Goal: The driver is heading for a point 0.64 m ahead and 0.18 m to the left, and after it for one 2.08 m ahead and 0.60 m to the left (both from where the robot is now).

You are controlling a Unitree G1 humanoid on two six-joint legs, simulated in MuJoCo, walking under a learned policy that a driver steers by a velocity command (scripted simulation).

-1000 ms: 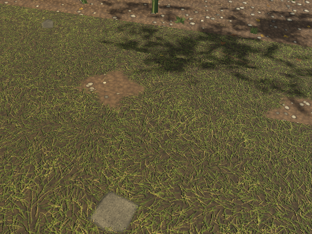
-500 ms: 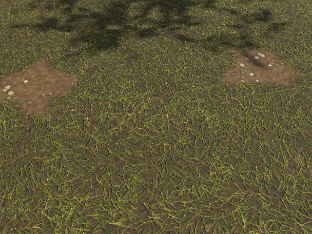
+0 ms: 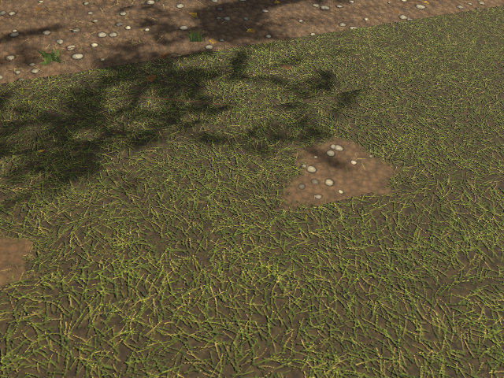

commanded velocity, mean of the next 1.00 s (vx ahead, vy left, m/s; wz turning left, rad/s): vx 0.30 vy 0.00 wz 0.36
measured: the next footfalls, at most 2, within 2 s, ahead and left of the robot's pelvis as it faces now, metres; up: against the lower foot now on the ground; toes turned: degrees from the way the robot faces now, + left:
right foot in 0.18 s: +0.22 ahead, -0.12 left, +0.00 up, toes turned -2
left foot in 0.80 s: +0.46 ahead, +0.11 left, -0.14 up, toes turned +25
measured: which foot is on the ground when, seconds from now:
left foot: down 0.00-0.20, up 0.22-0.78, down 0.80-1.00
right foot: up 0.00-0.16, down 0.18-0.80, up 0.82-1.00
